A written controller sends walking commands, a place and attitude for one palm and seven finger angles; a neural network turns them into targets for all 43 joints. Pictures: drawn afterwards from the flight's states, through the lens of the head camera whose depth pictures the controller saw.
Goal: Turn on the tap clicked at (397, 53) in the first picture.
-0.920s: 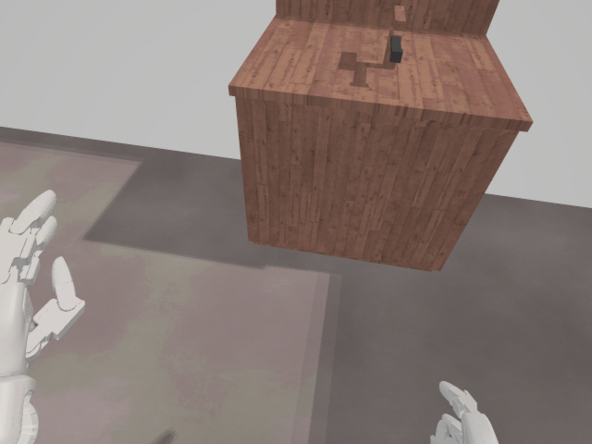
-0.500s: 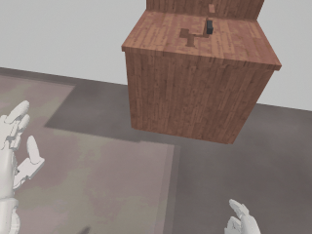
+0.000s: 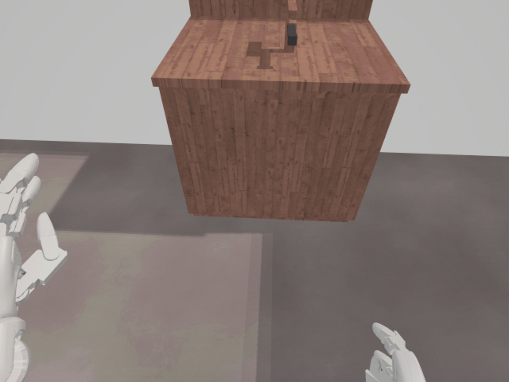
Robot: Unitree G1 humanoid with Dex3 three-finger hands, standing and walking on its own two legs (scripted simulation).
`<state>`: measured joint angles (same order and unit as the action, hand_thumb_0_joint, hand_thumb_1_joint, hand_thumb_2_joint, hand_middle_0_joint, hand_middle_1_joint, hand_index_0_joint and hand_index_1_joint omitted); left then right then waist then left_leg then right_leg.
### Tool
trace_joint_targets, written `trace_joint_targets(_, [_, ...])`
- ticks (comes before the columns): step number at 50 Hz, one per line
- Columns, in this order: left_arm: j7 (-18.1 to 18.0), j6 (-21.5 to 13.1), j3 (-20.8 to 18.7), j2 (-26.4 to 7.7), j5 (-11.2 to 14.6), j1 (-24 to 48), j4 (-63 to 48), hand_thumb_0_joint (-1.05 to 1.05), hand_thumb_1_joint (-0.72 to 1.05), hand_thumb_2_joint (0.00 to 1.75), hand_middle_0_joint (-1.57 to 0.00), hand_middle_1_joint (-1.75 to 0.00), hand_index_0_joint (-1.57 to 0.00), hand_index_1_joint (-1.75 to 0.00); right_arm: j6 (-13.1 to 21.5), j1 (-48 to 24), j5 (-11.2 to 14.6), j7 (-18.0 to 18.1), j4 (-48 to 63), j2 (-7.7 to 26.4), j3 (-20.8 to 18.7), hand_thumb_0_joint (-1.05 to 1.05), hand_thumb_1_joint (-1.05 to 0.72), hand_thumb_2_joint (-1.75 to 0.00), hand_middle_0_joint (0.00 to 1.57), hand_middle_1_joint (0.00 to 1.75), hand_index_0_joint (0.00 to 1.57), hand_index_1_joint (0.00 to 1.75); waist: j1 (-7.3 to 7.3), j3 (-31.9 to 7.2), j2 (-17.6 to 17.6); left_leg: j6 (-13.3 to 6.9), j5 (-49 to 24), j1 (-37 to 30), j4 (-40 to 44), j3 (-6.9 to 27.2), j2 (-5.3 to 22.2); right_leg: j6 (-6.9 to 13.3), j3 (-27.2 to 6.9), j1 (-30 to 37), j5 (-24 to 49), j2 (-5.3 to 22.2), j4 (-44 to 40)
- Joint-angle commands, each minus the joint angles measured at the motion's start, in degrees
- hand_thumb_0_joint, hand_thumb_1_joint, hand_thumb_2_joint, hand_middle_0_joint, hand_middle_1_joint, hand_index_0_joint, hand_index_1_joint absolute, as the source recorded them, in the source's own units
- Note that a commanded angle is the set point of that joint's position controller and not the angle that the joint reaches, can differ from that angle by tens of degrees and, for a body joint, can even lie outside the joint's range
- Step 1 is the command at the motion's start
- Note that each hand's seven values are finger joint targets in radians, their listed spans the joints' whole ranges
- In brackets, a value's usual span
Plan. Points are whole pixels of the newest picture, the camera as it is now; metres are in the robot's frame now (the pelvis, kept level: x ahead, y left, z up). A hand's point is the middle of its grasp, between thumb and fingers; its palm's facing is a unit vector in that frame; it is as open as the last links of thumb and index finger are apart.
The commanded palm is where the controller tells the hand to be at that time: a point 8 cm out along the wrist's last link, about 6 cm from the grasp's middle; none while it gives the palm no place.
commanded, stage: walk to a spot facing it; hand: left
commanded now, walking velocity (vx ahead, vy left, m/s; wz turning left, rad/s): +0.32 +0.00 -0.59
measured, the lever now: (292, 39) +1.05 -0.02 +0.13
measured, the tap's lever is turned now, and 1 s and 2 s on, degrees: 0 0 0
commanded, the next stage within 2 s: take the last steps up to it in 0.76 s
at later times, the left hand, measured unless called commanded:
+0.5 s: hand (178, 167) +0.35 +0.14 +0.19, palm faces +0.13 -0.89 -0.44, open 7.4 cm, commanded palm +0.31 +0.20 +0.20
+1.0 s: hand (231, 118) +0.48 +0.09 +0.20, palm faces +0.17 -0.92 -0.34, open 7.4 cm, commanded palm +0.43 +0.13 +0.20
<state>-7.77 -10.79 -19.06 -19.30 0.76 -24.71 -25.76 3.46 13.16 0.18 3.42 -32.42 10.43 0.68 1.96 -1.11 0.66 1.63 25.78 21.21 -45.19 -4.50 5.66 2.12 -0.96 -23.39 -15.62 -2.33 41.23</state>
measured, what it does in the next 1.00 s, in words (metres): walks ahead, turning right: left foot, then right foot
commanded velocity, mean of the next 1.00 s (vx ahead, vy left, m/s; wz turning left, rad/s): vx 0.30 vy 0.00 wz -0.20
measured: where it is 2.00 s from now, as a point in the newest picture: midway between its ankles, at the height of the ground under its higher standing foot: (326, 355)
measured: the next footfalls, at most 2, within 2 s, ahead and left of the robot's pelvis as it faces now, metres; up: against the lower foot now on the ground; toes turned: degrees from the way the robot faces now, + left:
left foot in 0.26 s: +0.10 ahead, +0.14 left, +0.00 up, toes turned -2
right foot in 0.58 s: +0.15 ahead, -0.19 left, +0.00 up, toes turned -27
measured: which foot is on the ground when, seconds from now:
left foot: up 0.00-0.24, down 0.26-0.58, up 0.60-0.86, down 0.88-1.00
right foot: down 0.00-0.26, up 0.28-0.56, down 0.58-0.90, up 0.92-1.00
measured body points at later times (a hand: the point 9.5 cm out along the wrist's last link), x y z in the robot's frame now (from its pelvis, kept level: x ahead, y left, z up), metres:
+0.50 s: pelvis +0.07 -0.02 +0.02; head +0.08 -0.02 +0.47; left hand +0.33 +0.19 +0.22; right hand +0.15 -0.26 -0.07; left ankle +0.07 +0.15 -0.71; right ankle +0.09 -0.15 -0.67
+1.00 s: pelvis +0.19 -0.08 +0.01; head +0.18 -0.06 +0.46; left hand +0.46 +0.14 +0.21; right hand +0.25 -0.36 -0.07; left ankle +0.28 +0.02 -0.71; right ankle +0.11 -0.17 -0.67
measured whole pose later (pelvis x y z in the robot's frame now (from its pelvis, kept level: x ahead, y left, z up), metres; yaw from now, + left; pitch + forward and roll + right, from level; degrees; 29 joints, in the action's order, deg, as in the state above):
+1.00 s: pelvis +0.19 -0.08 +0.01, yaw -19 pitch -2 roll +0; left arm -9.5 -12.7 -22.4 -20.4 0.8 -22.7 -25.5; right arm 2.9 12.8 0.2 5.1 -35.6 11.1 -1.3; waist -0.6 0.5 -1.5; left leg -0.2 14.3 19.9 -36.5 -8.0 6.1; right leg 0.2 4.4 -19.3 -30.1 1.5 54.8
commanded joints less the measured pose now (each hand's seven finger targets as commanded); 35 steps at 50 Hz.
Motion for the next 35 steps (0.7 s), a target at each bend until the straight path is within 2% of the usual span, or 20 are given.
trace_joint_targets(1, [-2.1,-4.64,-6.27,-11.34,0.12,8.48,-11.17,0.0,0.9,0.9,-0.2,-0.3,-0.2,-0.3,3.37,-6.28,-1.09,-0.43,7.89,7.56,-2.28,0.0,-0.9,-0.9,0.2,0.3,0.2,0.3,-1.07,1.3,-9.73,0.71,5.49,20.22,-22.01,5.99,-2.64,14.08,-43.42,8.27,-21.57,20.5,-29.0])
trace_joint_targets(4, [-2.03,-6.09,-7.83,-12.41,0.24,6.18,-12.12,0.0,0.9,0.9,-0.2,-0.3,-0.2,-0.3,1.48,-6.2,-0.95,-0.49,6.36,7.3,-2.03,0.0,-0.9,-0.9,0.2,0.3,0.2,0.3,-0.98,-5.6,-8.16,1.23,0.66,13.99,-14.31,4.51,-2.05,10.89,-26.82,11.68,-8.42,14.17,-24.19])
trace_joint_targets(8, [-1.7,-6.65,-6.74,-10.89,0.21,4.73,-11.27,0.0,0.9,0.9,-0.2,-0.3,-0.2,-0.3,1.58,-6.78,-0.9,-0.5,6.5,6.61,-1.82,0.0,-0.9,-0.9,0.2,0.3,0.2,0.3,-0.44,-6.43,-7.93,-0.02,-1.08,-0.49,5.77,-0.31,-3.64,9.79,-21.74,4.18,-10.37,11.24,-23.53])
trace_joint_targets(10, [-1.72,-6.65,-5.54,-9.83,0.25,5.01,-10.98,0.0,0.9,0.9,-0.2,-0.3,-0.2,-0.3,2.37,-5.11,-0.61,-0.16,6.79,6.88,-1.9,0.0,-0.9,-0.9,0.2,0.3,0.2,0.3,-1.91,-6.73,-5.7,-0.84,-4.81,-12.1,16.61,-2.06,-3.89,6.72,-18.77,-0.73,-12.93,8.09,-19.18])
trace_joint_targets(11, [-1.59,-7.1,-5.14,-9.39,0.24,6.17,-11.56,0.0,0.9,0.9,-0.2,-0.3,-0.2,-0.3,2.77,-3.78,-0.4,0.37,6.94,7.64,-2.34,0.0,-0.9,-0.9,0.2,0.3,0.2,0.3,-2.76,-6.13,-2.45,-2.35,-2.74,-19.07,22.18,0.68,-0.83,4.29,-16.41,-5.85,-12.62,5.5,-12.48])
trace_joint_targets(12, [-1.33,-7.57,-5.38,-9.07,0.37,6.91,-12.16,0.0,0.9,0.9,-0.2,-0.3,-0.2,-0.3,2.92,-3.77,-0.6,0.89,7.25,9.48,-3.0,0.0,-0.9,-0.9,0.2,0.3,0.2,0.3,-3.02,-4.02,8.48,-6.25,4.95,-25.07,29.71,14.21,9.09,0.95,-10.54,-15.79,-13.23,-0.07,-0.83])
trace_joint_targets(13, [-1.38,-8.31,-5.18,-8.91,-0.02,7.98,-14.0,0.0,0.9,0.9,-0.2,-0.3,-0.2,-0.3,3.05,-4.13,-0.29,0.89,7.84,9.42,-3.19,0.0,-0.9,-0.9,0.2,0.3,0.2,0.3,-2.81,-3.33,16.6,-12.05,3.49,-26.98,33.88,27.6,20.39,-1.79,-0.95,-22.54,-16.55,-2.15,16.36])
trace_joint_targets(14, [-1.15,-9.11,-7.67,-12.82,-0.36,9.28,-12.76,0.0,0.9,0.9,-0.2,-0.3,-0.2,-0.3,3.6,-5.47,-0.31,0.79,7.01,8.24,-3.15,0.0,-0.9,-0.9,0.2,0.3,0.2,0.3,-2.32,-2.29,15.64,-14.98,9.94,-21.75,35.84,32.23,24.94,-2.57,-0.9,-24.12,-14.64,2.03,27.08])
trace_joint_targets(16, [-0.37,-7.92,-4.89,-8.82,-0.99,4.56,-9.8,0.0,0.9,0.9,-0.2,-0.3,-0.2,-0.3,3.47,-5.49,-0.28,-0.01,6.32,7.83,-3.12,0.0,-0.9,-0.9,0.2,0.3,0.2,0.3,-2.67,2.38,10.02,-13.98,7.15,-13.89,33.85,21.56,21.79,-2.66,-0.56,-23.16,-10.35,6.39,32.22])
trace_joint_targets(19, [-0.45,-7.15,-4.49,-9.16,-1.89,7.05,-13.23,0.0,0.9,0.9,-0.2,-0.3,-0.2,-0.3,4.06,-4.83,-0.12,-0.21,5.77,8.02,-3.06,0.0,-0.9,-0.9,0.2,0.3,0.2,0.3,-2.1,3.49,11.52,-9.7,-3.19,-9.89,31.37,5.24,16.22,-3.54,5.6,-16.92,-4.72,7.37,23.37])
trace_joint_targets(22, [-0.53,-6.6,-5.78,-10.27,-1.96,5.61,-13.51,0.0,0.9,0.9,-0.2,-0.3,-0.2,-0.3,4.62,-3.54,-0.91,-0.08,5.94,8.25,-3.25,0.0,-0.9,-0.9,0.2,0.3,0.2,0.3,-2.81,2.09,15.31,-7.72,-16.78,-9.77,29.15,-2.14,14.62,-3.64,10.95,-7.09,-4.53,5.52,8.71])
trace_joint_targets(25, [-0.53,-6.27,-8.61,-12.29,-1.06,3.5,-12.57,0.0,0.9,0.9,-0.2,-0.3,-0.2,-0.3,4.88,-3.83,-0.93,0.07,6.47,7.61,-3.37,0.0,-0.9,-0.9,0.2,0.3,0.2,0.3,-2.1,-1.85,14.48,-6.48,-25.84,-11.61,18.09,-6.9,13.65,-2.74,15.75,3.78,-2.72,1.64,-4.89])
trace_joint_targets(26, [-0.53,-5.68,-8.98,-12.7,-0.88,3.0,-12.46,0.0,0.9,0.9,-0.2,-0.3,-0.2,-0.3,4.65,-3.68,-0.6,-0.07,6.39,7.49,-3.36,0.0,-0.9,-0.9,0.2,0.3,0.2,0.3,-1.46,-4.67,11.72,-5.72,-28.83,-9.01,8.74,-8.73,11.93,-2.15,16.79,12.21,-0.06,-0.38,-9.52])
trace_joint_targets(27, [-0.62,-4.97,-9.06,-12.99,-1.02,2.57,-12.63,0.0,0.9,0.9,-0.2,-0.3,-0.2,-0.3,4.49,-3.56,0.03,-0.48,6.45,7.04,-3.43,0.0,-0.9,-0.9,0.2,0.3,0.2,0.3,-0.76,-7.87,4.55,-4.65,-27.29,-1.8,-4.11,-8.99,9.18,-0.04,11.43,22.63,1.7,1.9,-12.11])
trace_joint_targets(28, [-1.14,-4.85,-11.08,-15.32,-1.25,2.9,-13.58,0.0,0.9,0.9,-0.2,-0.3,-0.2,-0.3,4.14,-3.79,0.45,-0.83,7.06,5.68,-3.42,0.0,-0.9,-0.9,0.2,0.3,0.2,0.3,-1.17,-11.45,-10.82,-2.64,-11.01,12.35,-21.33,-9.76,3.0,6.48,-9.98,32.86,11.37,14.11,-14.24])
trace_joint_targets(29, [-1.77,-5.1,-15.2,-17.97,-0.4,-1.67,-12.07,0.0,0.9,0.9,-0.2,-0.3,-0.2,-0.3,4.17,-5.78,0.04,-0.99,8.18,5.71,-2.76,0.0,-0.9,-0.9,0.2,0.3,0.2,0.3,-0.43,-11.72,-14.3,-1.77,7.71,23.55,-31.54,-1.97,-0.9,12.16,-28.59,34.28,23.38,23.7,-17.12])
trace_joint_targets(30, [-1.58,-5.41,-14.87,-16.03,0.73,-1.2,-13.94,0.0,0.9,0.9,-0.2,-0.3,-0.2,-0.3,4.07,-6.33,-0.51,-1.38,6.93,5.99,-2.57,0.0,-0.9,-0.9,0.2,0.3,0.2,0.3,-0.57,-10.98,-7.82,-1.57,6.41,22.21,-31.49,3.94,2.48,12.09,-26.41,28.59,12.09,24.29,-18.9])
trace_joint_targets(31, [-1.37,-5.58,-15.08,-17.24,0.86,-2.68,-16.71,0.0,0.9,0.9,-0.2,-0.3,-0.2,-0.3,3.27,-5.45,0.02,-2.02,6.41,6.88,-2.8,0.0,-0.9,-0.9,0.2,0.3,0.2,0.3,-1.45,-9.89,-10.17,-0.91,3.76,24.1,-33.25,5.02,3.09,13.02,-28.09,27.24,1.73,25.48,-20.84])
trace_joint_targets(33, [-1.52,-6.8,-15.54,-16.8,0.76,-4.25,-20.88,0.0,0.9,0.9,-0.2,-0.3,-0.2,-0.3,1.8,-7.37,0.23,-1.73,5.22,7.28,-2.84,0.0,-0.9,-0.9,0.2,0.3,0.2,0.3,-2.3,-6.07,-4.9,0.35,-0.96,22.69,-31.69,6.16,5.21,12.52,-19.32,19.17,3.24,24.46,-22.61])
trace_joint_targets(35, [-1.89,-6.79,-15.26,-15.53,0.75,-4.04,-21.64,0.0,0.9,0.9,-0.2,-0.3,-0.2,-0.3,0.56,-7.71,0.14,-1.1,5.22,6.42,-2.48,0.0,-0.9,-0.9,0.2,0.3,0.2,0.3,-3.02,-6.08,-7.03,0.08,-1.41,13.96,-19.12,5.49,6.39,9.54,-8.09,11.64,5.96,21.6,-21.22])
